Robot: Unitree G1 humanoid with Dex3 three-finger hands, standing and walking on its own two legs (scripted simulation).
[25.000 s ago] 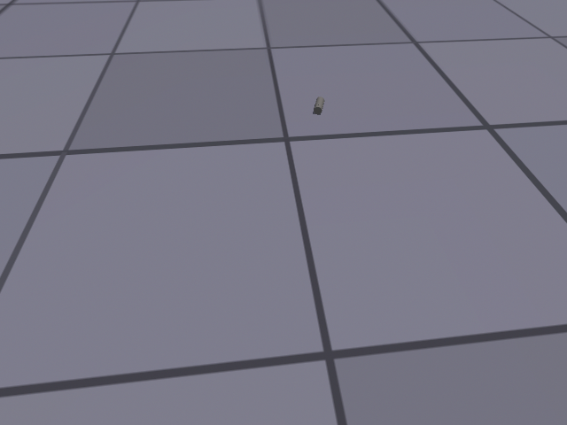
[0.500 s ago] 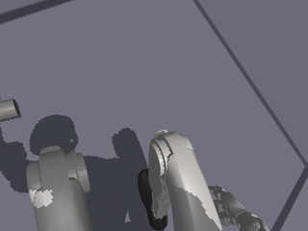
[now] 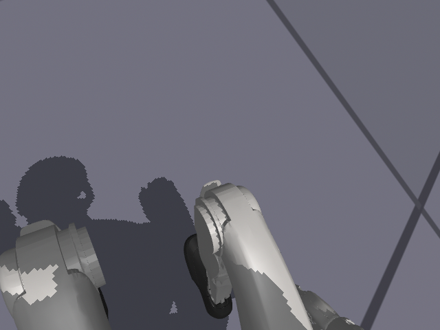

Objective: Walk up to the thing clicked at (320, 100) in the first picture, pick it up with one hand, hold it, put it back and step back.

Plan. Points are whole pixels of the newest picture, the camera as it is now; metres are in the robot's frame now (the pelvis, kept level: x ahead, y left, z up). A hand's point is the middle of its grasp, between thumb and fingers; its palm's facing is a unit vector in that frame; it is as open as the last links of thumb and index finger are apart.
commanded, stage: rest palm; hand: left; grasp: from above
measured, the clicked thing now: out of the picture +0.41 +0.37 -0.27
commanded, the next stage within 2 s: close in 0.12 s
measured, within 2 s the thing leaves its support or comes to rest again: neither
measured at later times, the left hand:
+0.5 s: hand out of the picture +0.39 +0.36 -0.25, palm faces -0.40 -0.21 -0.89, open 12.9 cm
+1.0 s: hand out of the picture +0.39 +0.37 -0.25, palm faces -0.41 -0.23 -0.88, open 10.6 cm
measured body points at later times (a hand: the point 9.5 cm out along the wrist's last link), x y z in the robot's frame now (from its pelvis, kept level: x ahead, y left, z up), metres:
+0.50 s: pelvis +0.00 +0.01 +0.00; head +0.25 +0.15 +0.34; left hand +0.41 +0.37 -0.20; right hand +0.10 -0.25 -0.07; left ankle +0.07 +0.14 -0.26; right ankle +0.10 -0.12 -0.26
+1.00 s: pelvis +0.00 +0.01 +0.00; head +0.25 +0.15 +0.34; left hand +0.40 +0.38 -0.20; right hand +0.09 -0.24 -0.06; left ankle +0.07 +0.14 -0.26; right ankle +0.10 -0.12 -0.26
